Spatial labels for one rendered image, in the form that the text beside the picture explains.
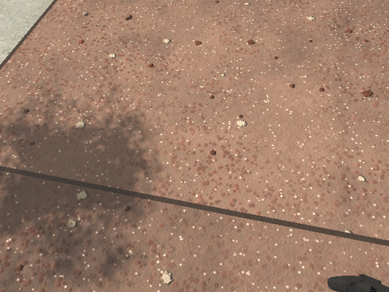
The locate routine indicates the right robot hand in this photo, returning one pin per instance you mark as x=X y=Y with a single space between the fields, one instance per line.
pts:
x=360 y=283

